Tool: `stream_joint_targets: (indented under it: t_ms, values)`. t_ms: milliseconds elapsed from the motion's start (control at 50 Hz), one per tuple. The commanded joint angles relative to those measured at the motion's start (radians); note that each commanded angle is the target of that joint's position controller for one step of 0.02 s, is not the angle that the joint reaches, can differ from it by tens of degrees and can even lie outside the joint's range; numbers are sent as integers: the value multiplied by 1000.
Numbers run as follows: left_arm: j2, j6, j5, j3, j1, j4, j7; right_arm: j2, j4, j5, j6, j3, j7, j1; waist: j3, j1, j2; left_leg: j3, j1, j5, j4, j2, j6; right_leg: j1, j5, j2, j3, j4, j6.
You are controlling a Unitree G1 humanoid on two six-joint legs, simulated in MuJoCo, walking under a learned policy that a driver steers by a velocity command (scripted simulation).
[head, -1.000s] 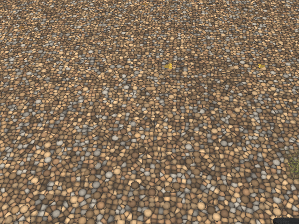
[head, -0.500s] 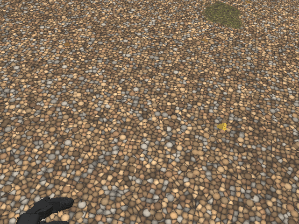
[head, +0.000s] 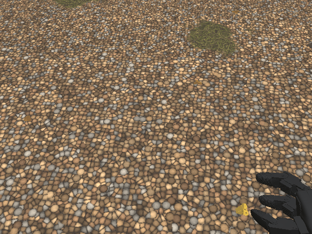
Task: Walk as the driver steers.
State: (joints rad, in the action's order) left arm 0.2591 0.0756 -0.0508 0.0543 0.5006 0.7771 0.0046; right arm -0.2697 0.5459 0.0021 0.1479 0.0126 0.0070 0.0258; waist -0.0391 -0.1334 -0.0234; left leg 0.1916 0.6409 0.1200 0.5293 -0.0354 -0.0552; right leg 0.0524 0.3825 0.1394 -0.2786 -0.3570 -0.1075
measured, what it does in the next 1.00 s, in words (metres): walks ahead, turning right: left foot, then right foot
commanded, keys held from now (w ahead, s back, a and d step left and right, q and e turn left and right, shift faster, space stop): w+e+shift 0.50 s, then w+q+shift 0.50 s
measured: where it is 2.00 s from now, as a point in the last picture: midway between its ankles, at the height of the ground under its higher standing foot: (243, 62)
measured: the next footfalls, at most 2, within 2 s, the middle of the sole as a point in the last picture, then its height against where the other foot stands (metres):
left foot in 0.06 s outside the picture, level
right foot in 0.54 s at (230, 209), level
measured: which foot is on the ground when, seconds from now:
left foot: up 0.00-0.04, down 0.06-0.54, up 0.56-1.00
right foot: down 0.00-0.08, up 0.10-0.52, down 0.54-1.00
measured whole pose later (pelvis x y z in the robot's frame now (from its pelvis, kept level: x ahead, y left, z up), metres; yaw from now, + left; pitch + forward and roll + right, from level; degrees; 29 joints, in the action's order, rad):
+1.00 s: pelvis +0.84 -0.22 -0.03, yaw -22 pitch -1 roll -1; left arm 0.27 0.08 0.02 0.04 0.39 0.81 0.03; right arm -0.28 0.72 -0.05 0.06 -0.03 0.07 -0.16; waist -0.04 -0.02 -0.03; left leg -0.11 0.65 0.10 0.66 0.01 0.11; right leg 0.30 0.48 0.06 0.26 -0.31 0.00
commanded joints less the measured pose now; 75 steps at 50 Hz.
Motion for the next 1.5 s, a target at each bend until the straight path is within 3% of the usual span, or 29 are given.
stream_joint_targets:
  t_ms: [20, 60, 80, 100, 120, 160, 260, 440, 500, 520, 540, 560, 580, 600, 640, 740, 920, 1000, 1020, 1040, 1060, 1080, 1120, 1260, 1380, 1440, 1460, 1480, 1500]
  values:
    - [161, 1, -4, 50, -48, -54, 12, -158, -68, -32, 16, -74, -14, 21, -13, 93, 121, -65, -400, -44, -72, 62, 1, -278, -296, -155, -189, 11, -52]
    - [168, -18, 36, 47, -102, -77, 2, -211, -26, -44, 14, -114, -23, -285, 217, 278, 145, -70, -719, -202, 20, 2, 57, -268, -572, -131, -128, -379, 15]
    - [57, -17, 78, 11, -87, -110, -1, -265, 12, -41, -3, -127, -34, -531, 405, 334, -2, 138, -1041, -431, 93, -189, 104, -456, -241, -83, -47, -745, 28]
    - [-22, -3, -14, -27, 89, -157, -8, -332, 54, -10, -9, -133, -8, -519, 559, 194, -557, 788, -1253, -857, -169, -442, 291, -781, 163, -29, 48, -1075, 63]
    - [71, -14, -37, -20, 26, -125, 8, -217, 19, -9, -22, -121, -6, -456, 410, 238, -381, 779, -1146, -1060, -245, -381, 246, -894, 69, -136, 82, -1146, 63]
    - [132, -22, 12, -4, -211, -158, 5, -151, 47, 7, -39, -105, -13, -397, 128, 263, -5, 390, -850, -627, -241, -290, 184, -893, -36, -199, 162, -1102, 61]
    - [53, -63, 0, -10, -279, -227, -23, -67, 140, -10, -27, -88, -3, -306, -24, 151, -57, 16, -575, -269, -312, -228, 192, -865, -76, -323, 170, -974, 50]
    - [94, -28, 15, -12, -525, -301, -83, -238, 204, 5, -31, -114, -19, -355, -109, 171, 25, -395, -619, 380, -362, -162, 99, -676, -468, -190, 405, -434, 4]
    - [196, -39, -1, 42, -320, -267, -84, -320, 197, 4, -65, -132, -37, -355, 49, 14, -116, -412, -701, 1061, 18, -205, 89, -395, -290, -67, 475, -445, -53]
    - [243, -50, 6, 74, -85, -204, -71, -307, 182, 0, -65, -126, -34, -328, 158, -98, -102, -377, -556, 1034, 268, -212, 109, -71, -298, -64, 406, -399, -108]
    - [256, -62, 3, 86, 71, -136, -46, -241, 191, -9, -53, -104, -29, -322, 169, -152, 51, -369, -302, 272, 662, -92, 85, 224, -358, -145, 244, -272, -155]
    - [313, -45, 30, 70, -44, -167, -39, -59, 154, 0, -22, -43, -8, -530, 299, 83, 373, -245, 50, -674, 1036, 46, 79, 473, -175, -372, -266, -219, -287]
    - [233, -34, 49, 63, -13, -184, -36, -165, 156, -52, 11, -54, 3, -469, 460, -8, 229, -65, 112, -599, 1066, 29, 115, 461, 222, -476, -526, 23, -325]
    - [216, -17, 53, 57, -21, -165, -38, -197, 123, -90, 15, -63, -3, -321, 257, -24, 83, -78, 158, -533, 1024, 0, 127, 279, 285, -468, -479, 115, -267]
    - [156, 21, 66, 32, -177, -146, -45, -144, 133, -70, -7, -52, -16, -280, 55, 92, -65, -68, 88, -420, 881, -90, 127, -71, 103, -422, -252, 135, -200]
    - [88, 62, 71, 17, -230, -91, -43, -85, 188, -52, -103, -56, -12, -322, -73, 157, 33, -39, 40, -209, 702, -143, 72, -350, -221, -302, 204, 215, -70]
    - [157, 50, 69, 19, -133, -30, 14, -69, 109, -45, -52, -54, 68, -90, -95, 84, 58, -295, 12, 153, 120, 13, 134, -6, -896, -292, 506, 199, 93]
    - [269, -15, 75, 52, -262, -66, 45, -219, 172, -59, -105, -126, 60, -515, 143, 358, 187, -334, -435, -154, 225, 114, 223, 44, -1605, -363, 490, -374, 95]
    - [250, -7, 58, 47, -353, -84, 30, -266, 225, -55, -126, -151, 39, -735, 197, 477, 118, -234, -737, -130, 155, 80, 260, -163, -1351, -296, 492, -741, 86]
    - [37, 40, 63, -7, -359, -126, -4, -265, 252, -36, -142, -148, 30, -722, 101, 374, -354, -59, -908, -83, 153, 21, 352, -599, 60, -33, 440, -1281, 130]
    - [-19, 85, 13, -44, -184, -196, -26, -214, 180, 9, -101, -111, 32, -565, 286, 189, -400, 597, -1032, -666, -90, -173, 553, -901, 203, 2, 153, -1450, 116]
    - [103, 111, 9, -33, -308, -213, -33, -137, 134, 4, -90, -106, 31, -554, 257, 267, -136, 684, -953, -844, -271, -187, 482, -877, 85, -55, 100, -1327, 42]
    - [104, 109, 27, -26, -354, -230, -21, -129, 123, -2, -54, -103, 41, -450, 74, 141, 148, 614, -647, -774, -318, -158, 418, -812, -24, -138, 104, -1063, 23]
    - [53, 56, 85, -38, -531, -289, 10, -110, 108, -41, -73, -94, -20, -390, -69, 165, 35, 214, -210, -308, -297, 78, 360, -588, -303, -170, 199, -460, 161]
    - [109, 76, 18, 8, -592, -321, -4, -117, 152, -61, -100, -110, -34, -442, 3, 224, -79, 298, -365, -358, -139, 65, 259, -380, -470, -104, 157, -126, 184]
    - [199, 90, 7, 66, -260, -262, -3, -110, 116, -24, -118, -105, -26, -374, 220, 23, -90, 248, -417, -91, 239, 61, 193, -21, -308, -197, 121, -175, 94]
    - [258, 75, 7, 74, -43, -237, 6, -30, 92, 21, -120, -73, -15, -405, 390, -33, 57, 131, -259, -398, 591, 116, 168, 274, -50, -358, -84, -209, 66]
    - [317, 75, 47, 81, -62, -207, -19, 27, 35, -71, -102, -51, -8, -561, 482, 94, 610, 44, 113, -666, 908, 157, 130, 464, 386, -585, -720, 13, -123]
    - [181, 65, 44, 60, -139, -254, -17, -64, 77, -82, -107, -58, -22, -495, 327, 44, 409, 4, 223, -554, 976, 52, 123, 357, 534, -541, -680, 73, -91]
